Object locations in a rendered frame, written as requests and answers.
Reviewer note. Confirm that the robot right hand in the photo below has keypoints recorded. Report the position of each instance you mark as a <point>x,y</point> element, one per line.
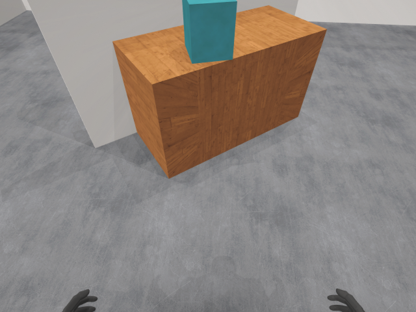
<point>346,298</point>

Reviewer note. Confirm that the pedestal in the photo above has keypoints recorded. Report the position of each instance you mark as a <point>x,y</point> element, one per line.
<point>189,113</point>

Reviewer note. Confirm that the carton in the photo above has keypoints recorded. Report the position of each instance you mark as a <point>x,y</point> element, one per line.
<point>209,28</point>

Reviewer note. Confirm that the robot left hand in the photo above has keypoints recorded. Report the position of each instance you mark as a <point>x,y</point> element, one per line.
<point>79,299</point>

